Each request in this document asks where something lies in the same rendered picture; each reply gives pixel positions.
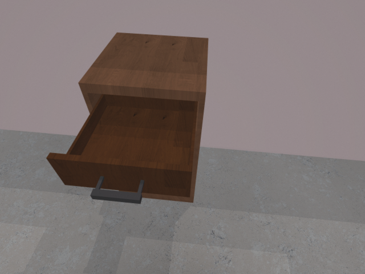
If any drawer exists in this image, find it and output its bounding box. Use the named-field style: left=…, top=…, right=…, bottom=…
left=46, top=94, right=198, bottom=197

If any handle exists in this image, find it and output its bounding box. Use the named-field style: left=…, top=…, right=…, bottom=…
left=90, top=176, right=144, bottom=204

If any cabinet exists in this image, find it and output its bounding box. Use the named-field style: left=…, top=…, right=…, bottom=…
left=79, top=33, right=208, bottom=203

